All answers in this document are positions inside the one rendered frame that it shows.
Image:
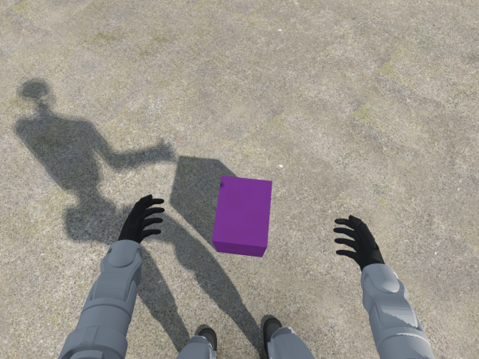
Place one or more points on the left robot shin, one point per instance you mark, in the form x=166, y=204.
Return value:
x=199, y=339

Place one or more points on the robot left hand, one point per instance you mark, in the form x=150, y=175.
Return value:
x=136, y=222

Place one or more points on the robot right hand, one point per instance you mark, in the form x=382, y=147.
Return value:
x=367, y=250

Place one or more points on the right robot forearm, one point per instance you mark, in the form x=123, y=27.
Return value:
x=396, y=328

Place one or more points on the left robot forearm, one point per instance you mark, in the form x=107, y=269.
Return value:
x=105, y=318

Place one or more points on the carton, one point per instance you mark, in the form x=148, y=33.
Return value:
x=242, y=216

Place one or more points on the robot left thigh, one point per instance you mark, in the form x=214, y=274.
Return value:
x=197, y=351

